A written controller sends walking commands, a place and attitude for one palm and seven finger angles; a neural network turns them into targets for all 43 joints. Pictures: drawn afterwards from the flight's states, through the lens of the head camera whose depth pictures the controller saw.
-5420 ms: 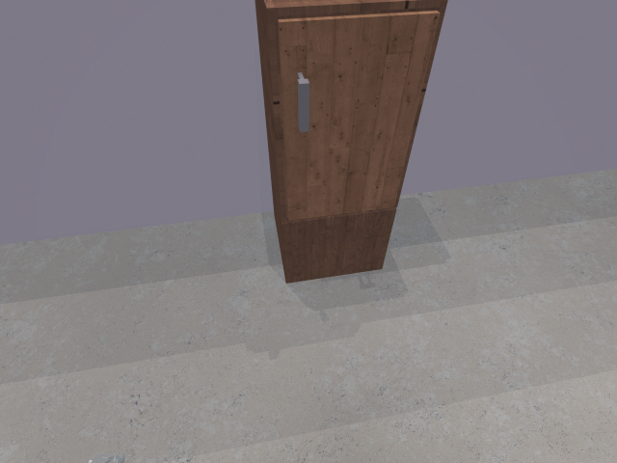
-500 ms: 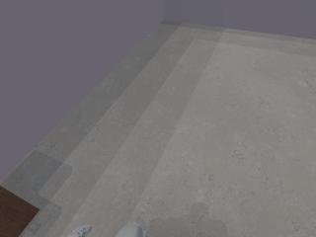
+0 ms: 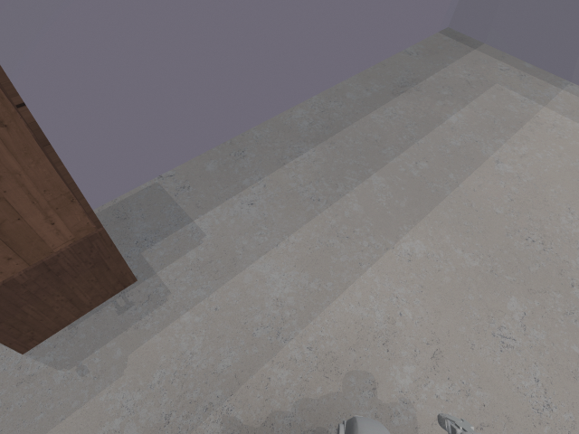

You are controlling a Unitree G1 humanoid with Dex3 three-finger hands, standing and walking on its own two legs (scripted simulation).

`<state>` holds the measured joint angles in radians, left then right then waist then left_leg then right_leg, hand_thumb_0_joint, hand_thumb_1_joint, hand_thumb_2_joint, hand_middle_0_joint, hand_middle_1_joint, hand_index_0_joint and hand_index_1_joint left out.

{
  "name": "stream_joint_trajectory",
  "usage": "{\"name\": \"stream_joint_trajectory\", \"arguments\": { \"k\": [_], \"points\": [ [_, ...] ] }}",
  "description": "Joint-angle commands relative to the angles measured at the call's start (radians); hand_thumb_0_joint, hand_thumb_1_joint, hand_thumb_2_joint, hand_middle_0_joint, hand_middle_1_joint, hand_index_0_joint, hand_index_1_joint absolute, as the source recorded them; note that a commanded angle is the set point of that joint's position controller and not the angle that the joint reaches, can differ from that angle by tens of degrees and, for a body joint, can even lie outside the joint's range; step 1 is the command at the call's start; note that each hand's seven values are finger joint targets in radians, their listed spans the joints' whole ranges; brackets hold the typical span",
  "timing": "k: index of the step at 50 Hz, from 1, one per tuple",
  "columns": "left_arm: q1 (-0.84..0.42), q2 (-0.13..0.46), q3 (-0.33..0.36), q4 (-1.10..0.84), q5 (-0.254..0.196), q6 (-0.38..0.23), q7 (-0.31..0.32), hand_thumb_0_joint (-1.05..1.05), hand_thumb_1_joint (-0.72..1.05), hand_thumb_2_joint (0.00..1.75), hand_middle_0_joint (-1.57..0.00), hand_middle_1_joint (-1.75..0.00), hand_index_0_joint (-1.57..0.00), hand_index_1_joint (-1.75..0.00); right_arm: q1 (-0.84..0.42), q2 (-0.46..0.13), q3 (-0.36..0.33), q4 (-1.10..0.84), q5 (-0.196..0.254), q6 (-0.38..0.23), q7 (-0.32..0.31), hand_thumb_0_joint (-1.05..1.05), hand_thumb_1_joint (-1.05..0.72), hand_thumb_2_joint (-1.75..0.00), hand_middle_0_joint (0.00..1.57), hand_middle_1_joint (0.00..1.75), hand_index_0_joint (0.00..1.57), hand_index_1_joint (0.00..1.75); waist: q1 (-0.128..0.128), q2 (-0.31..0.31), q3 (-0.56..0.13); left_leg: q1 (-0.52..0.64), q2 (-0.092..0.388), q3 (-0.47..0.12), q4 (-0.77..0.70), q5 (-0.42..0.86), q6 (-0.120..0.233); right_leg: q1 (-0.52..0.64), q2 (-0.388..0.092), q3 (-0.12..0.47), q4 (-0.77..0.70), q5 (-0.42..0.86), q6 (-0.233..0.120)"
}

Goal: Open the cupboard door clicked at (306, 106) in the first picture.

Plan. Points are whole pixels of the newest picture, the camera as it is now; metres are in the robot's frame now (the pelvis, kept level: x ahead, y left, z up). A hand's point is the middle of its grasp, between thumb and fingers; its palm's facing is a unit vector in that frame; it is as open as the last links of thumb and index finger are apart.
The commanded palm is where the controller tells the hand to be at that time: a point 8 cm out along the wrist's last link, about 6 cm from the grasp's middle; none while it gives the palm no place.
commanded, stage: turn to face it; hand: left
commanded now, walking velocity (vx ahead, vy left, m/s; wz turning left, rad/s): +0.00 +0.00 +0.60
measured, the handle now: out of the picture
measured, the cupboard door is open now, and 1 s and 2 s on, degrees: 0 0 0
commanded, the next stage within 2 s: take the last steps up to it in 1.22 s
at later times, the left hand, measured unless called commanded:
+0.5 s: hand out of the picture +0.00 +0.20 -0.17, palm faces +0.34 -0.92 -0.22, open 7.4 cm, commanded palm none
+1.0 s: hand out of the picture -0.02 +0.24 -0.14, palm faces +0.57 -0.78 -0.26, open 7.4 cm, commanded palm none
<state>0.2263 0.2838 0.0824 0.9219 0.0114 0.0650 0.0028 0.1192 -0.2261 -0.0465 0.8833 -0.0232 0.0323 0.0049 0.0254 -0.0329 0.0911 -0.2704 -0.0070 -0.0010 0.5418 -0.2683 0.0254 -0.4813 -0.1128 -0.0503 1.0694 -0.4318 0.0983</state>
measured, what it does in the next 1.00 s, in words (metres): steps on the spot, turning left: right foot, then left foot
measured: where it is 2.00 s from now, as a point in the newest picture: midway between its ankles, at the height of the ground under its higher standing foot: outside the picture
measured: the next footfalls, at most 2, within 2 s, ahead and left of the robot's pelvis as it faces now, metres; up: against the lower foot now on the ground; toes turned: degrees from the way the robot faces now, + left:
right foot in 0.18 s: +0.06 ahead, -0.14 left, +0.00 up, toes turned +3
left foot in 0.56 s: +0.00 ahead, +0.13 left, +0.00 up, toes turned +27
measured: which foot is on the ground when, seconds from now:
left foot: down 0.00-0.18, up 0.20-0.54, down 0.56-1.00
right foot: up 0.00-0.16, down 0.18-0.56, up 0.58-1.00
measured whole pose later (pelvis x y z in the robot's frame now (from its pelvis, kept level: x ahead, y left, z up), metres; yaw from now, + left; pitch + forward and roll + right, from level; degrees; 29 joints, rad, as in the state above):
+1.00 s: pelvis -0.02 -0.01 +0.00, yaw +35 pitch -1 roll +0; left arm 0.12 0.22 0.06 0.87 0.00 0.05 0.01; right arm 0.22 -0.21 -0.06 0.92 -0.03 0.05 0.00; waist -0.04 0.02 0.06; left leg -0.30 -0.08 -0.11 0.50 -0.19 0.03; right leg -0.35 -0.03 -0.01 0.77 -0.42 0.08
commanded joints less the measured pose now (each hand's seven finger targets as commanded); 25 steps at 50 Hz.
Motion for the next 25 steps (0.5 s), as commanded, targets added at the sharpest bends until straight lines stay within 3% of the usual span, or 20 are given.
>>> {"name": "stream_joint_trajectory", "arguments": {
  "k": [1, 4, 6, 7, 8, 9, 10, 11, 13, 14, 17, 19, 23, 25],
  "points": [
    [-0.037, 0.05, 0.009, -0.112, 0.001, -0.03, 0.007, 0.0, 0.9, 0.9, -0.2, -0.3, -0.2, -0.3, 0.028, -0.22, -0.068, -0.056, -0.001, -0.014, -0.01, 0.0, -0.9, -0.9, 0.2, 0.3, 0.2, 0.3, -0.05, 0.172, -0.117, 0.078, 0.232, -0.264, -0.188, 0.304, 0.142, 0.004, 0.03, 0.025, -0.137, 0.003, 0.0],
    [-0.017, 0.045, 0.006, -0.124, -0.002, -0.039, 0.011, 0.0, 0.9, 0.9, -0.2, -0.3, -0.2, -0.3, 0.015, -0.22, -0.074, -0.062, -0.002, -0.008, -0.007, 0.0, -0.9, -0.9, 0.2, 0.3, 0.2, 0.3, -0.04, 0.205, -0.129, 0.048, 0.213, -0.307, -0.151, 0.348, 0.138, 0.101, 0.066, 0.017, -0.287, 0.009, -0.011],
    [0.025, 0.044, 0.007, -0.119, -0.005, -0.049, 0.014, 0.0, 0.9, 0.9, -0.2, -0.3, -0.2, -0.3, -0.002, -0.216, -0.079, -0.069, -0.001, -0.004, -0.006, 0.0, -0.9, -0.9, 0.2, 0.3, 0.2, 0.3, -0.017, 0.195, -0.143, -0.002, 0.186, -0.327, -0.101, 0.358, 0.118, 0.211, 0.09, 0.003, -0.426, 0.08, -0.017],
    [0.068, 0.052, 0.01, -0.114, -0.004, -0.057, 0.016, 0.0, 0.9, 0.9, -0.2, -0.3, -0.2, -0.3, -0.015, -0.209, -0.079, -0.075, 0.004, -0.004, -0.005, 0.0, -0.9, -0.9, 0.2, 0.3, 0.2, 0.3, 0.009, 0.174, -0.156, -0.046, 0.161, -0.314, -0.048, 0.329, 0.091, 0.297, 0.081, 0.0, -0.557, 0.173, -0.02],
    [0.099, 0.097, 0.019, -0.111, 0.002, -0.07, 0.022, 0.0, 0.9, 0.9, -0.2, -0.3, -0.2, -0.3, 0.003, -0.166, -0.075, -0.08, 0.013, -0.006, -0.001, 0.0, -0.9, -0.9, 0.2, 0.3, 0.2, 0.3, 0.024, 0.065, -0.176, -0.151, 0.097, -0.272, 0.064, 0.198, 0.035, 0.434, -0.012, 0.085, -0.704, 0.232, -0.042],
    [0.105, 0.206, 0.039, -0.12, 0.021, -0.081, 0.032, 0.0, 0.9, 0.9, -0.2, -0.3, -0.2, -0.3, 0.033, -0.089, -0.062, -0.102, 0.017, -0.007, 0.006, 0.0, -0.9, -0.9, 0.2, 0.3, 0.2, 0.3, 0.022, -0.255, -0.177, -0.342, -0.068, -0.072, 0.315, -0.19, -0.06, 0.529, -0.307, 0.385, -0.794, 0.354, -0.147],
    [0.095, 0.219, 0.031, -0.129, 0.012, -0.071, 0.03, 0.0, 0.9, 0.9, -0.2, -0.3, -0.2, -0.3, 0.025, -0.12, -0.071, -0.11, 0.004, -0.002, 0.003, 0.0, -0.9, -0.9, 0.2, 0.3, 0.2, 0.3, 0.021, -0.206, -0.174, -0.337, -0.04, -0.077, 0.514, -0.34, -0.062, 0.422, -0.406, 0.386, -0.776, 0.399, -0.236],
    [0.048, 0.181, 0.032, -0.136, 0.011, -0.073, 0.035, 0.0, 0.9, 0.9, -0.2, -0.3, -0.2, -0.3, 0.003, -0.126, -0.076, -0.1, 0.0, 0.01, 0.005, 0.0, -0.9, -0.9, 0.2, 0.3, 0.2, 0.3, 0.01, -0.221, -0.133, -0.331, -0.009, -0.1, 0.629, -0.304, -0.06, 0.331, -0.361, 0.363, -0.786, 0.347, -0.239],
    [-0.05, 0.112, 0.006, -0.151, 0.01, -0.072, 0.031, 0.0, 0.9, 0.9, -0.2, -0.3, -0.2, -0.3, 0.028, -0.124, -0.076, -0.057, -0.003, 0.021, 0.02, 0.0, -0.9, -0.9, 0.2, 0.3, 0.2, 0.3, -0.038, -0.132, -0.051, -0.331, 0.025, -0.063, 0.734, -0.156, -0.077, 0.266, -0.251, 0.173, -0.763, 0.323, -0.203],
    [-0.069, 0.093, 0.004, -0.154, 0.013, -0.073, 0.033, 0.0, 0.9, 0.9, -0.2, -0.3, -0.2, -0.3, 0.041, -0.112, -0.072, -0.048, 0.0, 0.022, 0.026, 0.0, -0.9, -0.9, 0.2, 0.3, 0.2, 0.3, -0.049, -0.133, -0.043, -0.316, 0.035, -0.042, 0.718, -0.133, -0.084, 0.253, -0.231, 0.119, -0.753, 0.358, -0.194],
    [-0.028, 0.109, 0.006, -0.139, 0.017, -0.073, 0.035, 0.0, 0.9, 0.9, -0.2, -0.3, -0.2, -0.3, 0.023, -0.094, -0.061, -0.044, 0.002, 0.027, 0.03, 0.0, -0.9, -0.9, 0.2, 0.3, 0.2, 0.3, -0.025, -0.157, -0.067, -0.284, 0.041, 0.015, 0.582, -0.147, -0.102, 0.322, -0.231, 0.026, -0.732, 0.432, -0.198],
    [0.008, 0.128, 0.012, -0.119, 0.02, -0.069, 0.034, 0.0, 0.9, 0.9, -0.2, -0.3, -0.2, -0.3, -0.022, -0.086, -0.056, -0.057, 0.007, 0.025, 0.032, 0.0, -0.9, -0.9, 0.2, 0.3, 0.2, 0.3, 0.0, -0.155, -0.063, -0.245, 0.045, 0.047, 0.465, -0.177, -0.102, 0.335, -0.253, 0.005, -0.722, 0.457, -0.204],
    [0.035, 0.166, 0.028, -0.1, 0.022, -0.059, 0.029, 0.0, 0.9, 0.9, -0.2, -0.3, -0.2, -0.3, -0.021, -0.074, -0.042, -0.065, 0.012, 0.008, 0.03, 0.0, -0.9, -0.9, 0.2, 0.3, 0.2, 0.3, 0.02, -0.186, -0.112, -0.147, 0.029, 0.112, 0.227, -0.184, -0.085, 0.381, -0.272, -0.039, -0.633, 0.573, -0.202],
    [0.033, 0.163, 0.032, -0.09, 0.014, -0.052, 0.025, 0.0, 0.9, 0.9, -0.2, -0.3, -0.2, -0.3, 0.044, -0.094, -0.044, -0.056, 0.01, -0.002, 0.025, 0.0, -0.9, -0.9, 0.2, 0.3, 0.2, 0.3, -0.012, -0.159, -0.147, -0.027, 0.021, 0.127, 0.026, -0.052, -0.072, 0.362, -0.256, -0.098, -0.521, 0.573, -0.15]
  ]
}}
